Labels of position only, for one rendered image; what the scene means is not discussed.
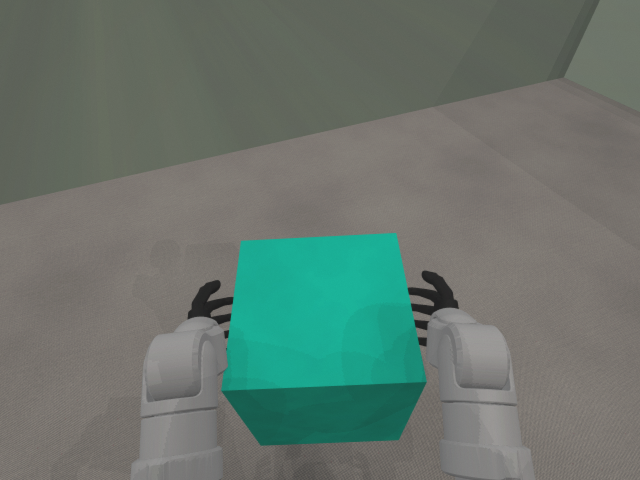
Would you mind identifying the right robot hand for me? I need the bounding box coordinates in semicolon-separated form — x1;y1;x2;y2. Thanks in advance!
408;271;459;346

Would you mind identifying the right robot forearm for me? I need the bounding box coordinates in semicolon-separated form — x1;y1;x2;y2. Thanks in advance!
426;308;535;480

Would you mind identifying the carton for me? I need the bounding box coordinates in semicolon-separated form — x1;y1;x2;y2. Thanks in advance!
221;233;427;446

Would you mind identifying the left robot hand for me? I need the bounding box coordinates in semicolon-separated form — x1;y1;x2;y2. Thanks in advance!
187;280;234;351

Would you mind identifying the left robot forearm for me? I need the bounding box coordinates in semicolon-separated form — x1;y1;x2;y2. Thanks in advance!
130;317;228;480

